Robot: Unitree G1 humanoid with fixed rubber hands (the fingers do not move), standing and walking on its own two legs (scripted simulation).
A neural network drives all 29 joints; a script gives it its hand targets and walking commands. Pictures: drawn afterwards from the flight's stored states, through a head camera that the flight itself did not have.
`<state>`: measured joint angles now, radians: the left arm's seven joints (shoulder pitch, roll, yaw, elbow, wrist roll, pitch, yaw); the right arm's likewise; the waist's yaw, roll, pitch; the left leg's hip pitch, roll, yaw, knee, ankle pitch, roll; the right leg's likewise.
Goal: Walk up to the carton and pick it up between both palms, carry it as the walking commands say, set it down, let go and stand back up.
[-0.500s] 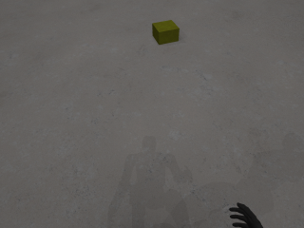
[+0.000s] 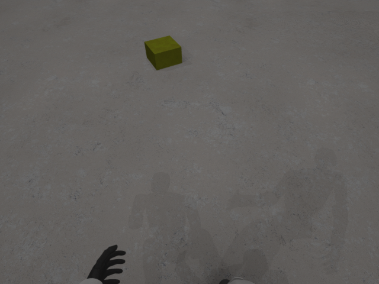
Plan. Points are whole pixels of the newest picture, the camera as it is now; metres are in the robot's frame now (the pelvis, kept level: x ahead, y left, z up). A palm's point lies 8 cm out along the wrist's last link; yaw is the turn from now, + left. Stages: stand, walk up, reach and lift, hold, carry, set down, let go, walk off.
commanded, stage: walk up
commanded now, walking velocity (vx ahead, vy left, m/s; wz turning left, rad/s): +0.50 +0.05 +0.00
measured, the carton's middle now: (163, 52) +2.25 +0.15 -0.68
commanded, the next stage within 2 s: none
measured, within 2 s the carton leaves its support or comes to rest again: neither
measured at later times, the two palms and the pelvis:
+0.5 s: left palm out of the picture +0.13 +0.29 -0.12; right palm (254, 188) +0.38 -0.18 -0.10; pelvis +0.22 +0.05 +0.01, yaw +0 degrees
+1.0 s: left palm (111, 135) +0.62 +0.26 -0.11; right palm (256, 203) +0.34 -0.18 -0.11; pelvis +0.45 +0.05 +0.01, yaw +0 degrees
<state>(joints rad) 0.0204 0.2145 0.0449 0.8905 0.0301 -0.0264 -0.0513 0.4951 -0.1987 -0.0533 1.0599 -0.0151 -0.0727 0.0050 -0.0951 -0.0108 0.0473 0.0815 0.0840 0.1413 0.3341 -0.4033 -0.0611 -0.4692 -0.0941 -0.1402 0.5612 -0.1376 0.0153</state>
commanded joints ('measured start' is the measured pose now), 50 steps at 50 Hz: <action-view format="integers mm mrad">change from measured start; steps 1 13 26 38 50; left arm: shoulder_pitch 361 371 447 173 4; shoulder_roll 165 137 126 48 43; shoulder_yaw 63 39 22 17 19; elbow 83 110 75 59 -6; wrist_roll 18 -8 -14 -1 7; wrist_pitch -39 -71 -39 21 -14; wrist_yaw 35 50 43 -1 11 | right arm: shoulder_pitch -5 -218 -98 -78 32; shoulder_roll -150 -58 -198 -123 -134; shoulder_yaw -14 0 -35 -12 -26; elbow -27 -93 -66 -68 14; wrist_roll -5 -19 -38 -3 3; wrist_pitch -4 74 4 -39 -5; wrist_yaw -8 53 25 -2 -10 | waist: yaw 182 104 0 82 42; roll -53 -158 160 151 182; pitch -162 16 -139 25 55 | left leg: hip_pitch -361 -656 28 -152 -156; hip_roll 101 72 88 238 173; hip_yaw -42 -113 -131 -162 -37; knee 446 692 68 -160 -79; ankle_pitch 443 274 103 490 438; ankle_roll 118 22 83 138 159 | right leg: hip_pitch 520 261 110 -184 76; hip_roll -16 -225 -54 -56 15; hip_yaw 54 204 -6 100 -9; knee -40 -367 170 458 19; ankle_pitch -40 44 -112 42 -30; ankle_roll -62 -89 -45 34 2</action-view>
